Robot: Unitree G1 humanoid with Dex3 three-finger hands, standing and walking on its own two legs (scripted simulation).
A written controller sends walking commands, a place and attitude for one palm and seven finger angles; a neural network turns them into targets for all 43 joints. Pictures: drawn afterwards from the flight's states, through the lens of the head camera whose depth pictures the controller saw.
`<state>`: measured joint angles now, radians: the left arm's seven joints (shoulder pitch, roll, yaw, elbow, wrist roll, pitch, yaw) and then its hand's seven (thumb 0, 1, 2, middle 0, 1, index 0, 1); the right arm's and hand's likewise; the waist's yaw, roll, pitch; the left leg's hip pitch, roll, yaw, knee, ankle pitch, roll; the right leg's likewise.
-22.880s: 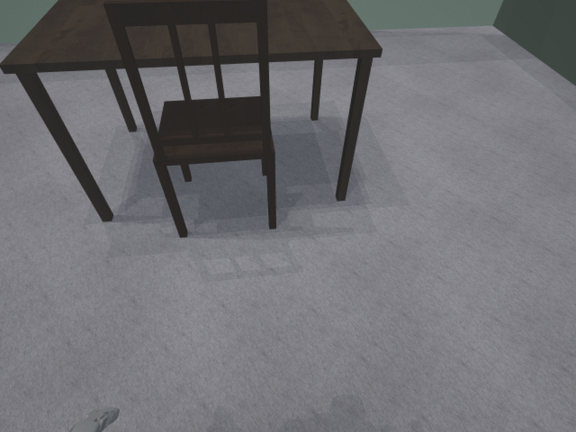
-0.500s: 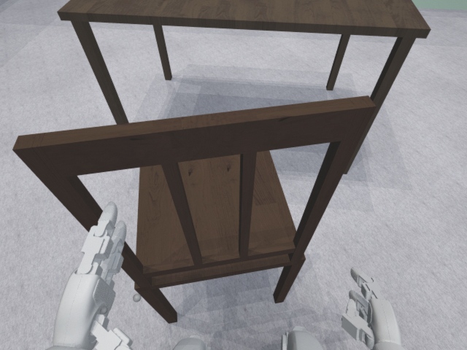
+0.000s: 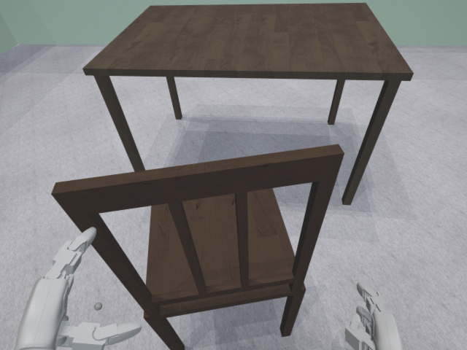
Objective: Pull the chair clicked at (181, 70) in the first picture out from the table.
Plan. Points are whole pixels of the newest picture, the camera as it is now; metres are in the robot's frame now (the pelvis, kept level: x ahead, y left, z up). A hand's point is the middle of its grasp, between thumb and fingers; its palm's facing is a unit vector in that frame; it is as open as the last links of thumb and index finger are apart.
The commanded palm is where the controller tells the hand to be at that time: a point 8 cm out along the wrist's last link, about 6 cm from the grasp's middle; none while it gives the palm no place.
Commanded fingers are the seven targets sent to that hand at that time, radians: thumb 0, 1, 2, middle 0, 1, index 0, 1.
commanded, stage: draw the hand back to the body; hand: left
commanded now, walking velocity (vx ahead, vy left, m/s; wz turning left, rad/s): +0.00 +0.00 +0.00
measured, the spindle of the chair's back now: (191, 254) +0.31 +0.12 -0.03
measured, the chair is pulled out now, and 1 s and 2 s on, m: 0.59 0.59 0.59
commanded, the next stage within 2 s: step back with the hand held close in 0.78 s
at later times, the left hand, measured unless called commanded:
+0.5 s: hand (38, 234) +0.21 +0.25 +0.19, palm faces +0.49 -0.75 -0.45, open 8.2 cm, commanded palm +0.15 +0.29 +0.21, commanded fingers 0.00 0.90 0.90 -0.20 -0.30 -0.20 -0.30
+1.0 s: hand (27, 221) +0.22 +0.27 +0.20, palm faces +0.47 -0.77 -0.43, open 7.4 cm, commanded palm +0.16 +0.30 +0.21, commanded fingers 0.00 0.90 0.90 -0.20 -0.30 -0.20 -0.30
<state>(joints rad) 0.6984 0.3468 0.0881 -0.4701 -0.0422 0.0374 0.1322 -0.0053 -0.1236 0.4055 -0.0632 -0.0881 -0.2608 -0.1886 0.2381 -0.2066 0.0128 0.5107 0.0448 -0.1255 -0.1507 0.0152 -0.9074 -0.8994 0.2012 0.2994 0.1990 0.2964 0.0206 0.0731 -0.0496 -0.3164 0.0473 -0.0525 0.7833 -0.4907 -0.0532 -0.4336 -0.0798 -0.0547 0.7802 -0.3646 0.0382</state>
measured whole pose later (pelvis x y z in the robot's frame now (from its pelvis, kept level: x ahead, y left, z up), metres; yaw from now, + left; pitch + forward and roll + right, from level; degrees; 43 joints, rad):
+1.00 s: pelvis +0.01 +0.01 +0.03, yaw -2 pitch -3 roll +0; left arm 0.44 0.34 0.39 -0.42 -0.05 -0.11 0.15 0.02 0.89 0.90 -0.21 -0.30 -0.22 -0.30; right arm 0.16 -0.22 -0.01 0.63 0.02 -0.14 -0.08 0.01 -0.91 -0.90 0.20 0.30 0.20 0.30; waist 0.05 0.08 0.06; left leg -0.07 0.05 -0.01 0.49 -0.36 -0.04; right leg -0.21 -0.06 -0.03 0.50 -0.24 0.05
